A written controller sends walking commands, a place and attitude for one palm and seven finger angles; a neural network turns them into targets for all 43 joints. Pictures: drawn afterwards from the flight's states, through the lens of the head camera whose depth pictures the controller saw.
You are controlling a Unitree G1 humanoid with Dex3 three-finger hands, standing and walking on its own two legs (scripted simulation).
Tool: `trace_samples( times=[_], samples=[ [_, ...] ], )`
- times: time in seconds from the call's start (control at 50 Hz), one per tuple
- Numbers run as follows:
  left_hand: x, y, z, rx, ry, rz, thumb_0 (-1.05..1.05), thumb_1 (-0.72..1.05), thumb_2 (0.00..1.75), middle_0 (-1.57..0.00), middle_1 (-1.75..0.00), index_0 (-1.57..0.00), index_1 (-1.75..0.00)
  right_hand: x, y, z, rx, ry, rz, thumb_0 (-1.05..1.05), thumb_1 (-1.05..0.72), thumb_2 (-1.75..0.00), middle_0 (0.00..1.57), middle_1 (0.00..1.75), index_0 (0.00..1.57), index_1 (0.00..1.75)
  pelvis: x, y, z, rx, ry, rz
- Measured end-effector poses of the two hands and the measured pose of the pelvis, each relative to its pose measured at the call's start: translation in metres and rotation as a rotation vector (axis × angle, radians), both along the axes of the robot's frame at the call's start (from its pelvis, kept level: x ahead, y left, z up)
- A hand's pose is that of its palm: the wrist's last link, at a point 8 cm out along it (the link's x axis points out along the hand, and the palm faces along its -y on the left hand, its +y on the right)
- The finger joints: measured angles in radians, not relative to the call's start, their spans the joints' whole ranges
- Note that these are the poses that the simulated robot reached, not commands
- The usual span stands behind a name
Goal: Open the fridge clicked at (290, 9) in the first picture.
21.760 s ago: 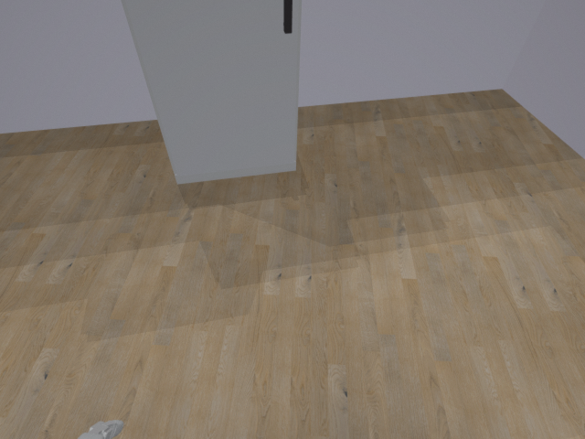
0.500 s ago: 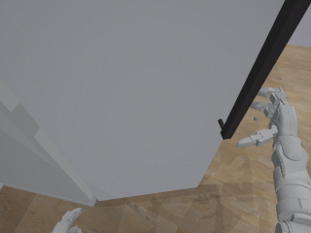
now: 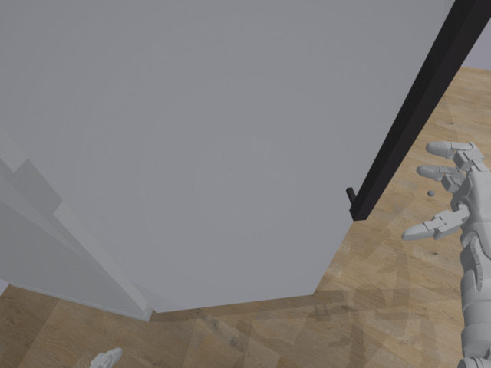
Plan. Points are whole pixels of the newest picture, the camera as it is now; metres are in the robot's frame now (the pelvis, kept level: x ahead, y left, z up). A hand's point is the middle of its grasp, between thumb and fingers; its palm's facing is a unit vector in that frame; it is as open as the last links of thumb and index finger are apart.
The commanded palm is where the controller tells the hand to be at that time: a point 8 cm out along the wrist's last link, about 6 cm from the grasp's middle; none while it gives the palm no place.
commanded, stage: slip the hand off the handle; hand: right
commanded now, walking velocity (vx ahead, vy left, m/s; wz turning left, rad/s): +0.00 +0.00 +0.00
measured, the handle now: (394, 126) +0.43 -0.17 +0.19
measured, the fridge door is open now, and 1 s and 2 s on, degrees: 70 70 70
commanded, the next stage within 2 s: draw the hand back to the body in 0.54 s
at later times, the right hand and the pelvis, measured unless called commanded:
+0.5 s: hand (467, 259) +0.28 -0.26 +0.10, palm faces +0.16 +0.97 -0.17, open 14.7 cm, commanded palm +0.24 -0.31 +0.12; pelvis +0.00 +0.01 +0.00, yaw -2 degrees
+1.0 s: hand out of the picture +0.23 -0.26 +0.13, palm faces +0.00 +1.00 -0.05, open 14.7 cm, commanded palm +0.20 -0.30 +0.14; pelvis -0.01 +0.01 +0.01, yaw -2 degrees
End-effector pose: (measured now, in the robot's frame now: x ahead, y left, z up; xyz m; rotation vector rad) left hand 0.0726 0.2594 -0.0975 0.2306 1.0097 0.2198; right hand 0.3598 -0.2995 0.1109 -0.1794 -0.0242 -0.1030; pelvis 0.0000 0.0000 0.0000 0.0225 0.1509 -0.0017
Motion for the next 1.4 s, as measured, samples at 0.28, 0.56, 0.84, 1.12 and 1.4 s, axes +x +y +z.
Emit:
trace_samples(
  times=[0.28,0.56,0.84,1.12,1.4],
  samples=[
    [0.049,-0.002,0.012,0.003,-0.153,-0.077,0.01,0.9,0.9,-0.2,-0.3,-0.2,-0.3,-0.065,-0.006,-0.005,-0.004,-0.013,-0.043,-0.01,0.55,-0.2,0.25,1.15,0.25,1.15,-0.003,0.008,0.001,0.0,-0.043,-0.021],
    [0.097,-0.013,0.031,-0.02,-0.333,-0.166,0.01,0.9,0.9,-0.2,-0.3,-0.2,-0.3,-0.125,-0.016,-0.001,0.004,0.003,-0.06,-0.01,0.55,-0.2,0.25,1.15,0.25,1.15,-0.005,0.016,0.001,-0.005,-0.075,-0.037],
    [0.085,-0.013,0.035,-0.004,-0.387,-0.156,0.01,0.9,0.9,-0.2,-0.3,-0.2,-0.3,-0.124,-0.01,0.013,0.135,0.012,0.148,-0.01,0.55,-0.2,0.25,1.15,0.25,1.15,-0.009,0.015,0.004,-0.003,-0.117,-0.045],
    [0.089,-0.022,0.05,-0.012,-0.481,-0.186,0.01,0.9,0.9,-0.2,-0.3,-0.2,-0.3,-0.168,-0.01,0.023,0.113,0.013,0.085,-0.01,0.55,-0.2,0.25,1.14,0.25,1.15,-0.01,0.006,0.007,-0.003,-0.151,-0.042],
    [0.108,-0.052,0.049,-0.044,-0.41,-0.252,0.01,0.9,0.9,-0.2,-0.3,-0.2,-0.3,-0.196,-0.012,0.049,-0.149,-0.06,-0.342,-0.01,0.23,-0.35,0.24,0.96,0.24,0.96,-0.005,0.002,0.019,-0.013,-0.195,-0.037]
  ],
)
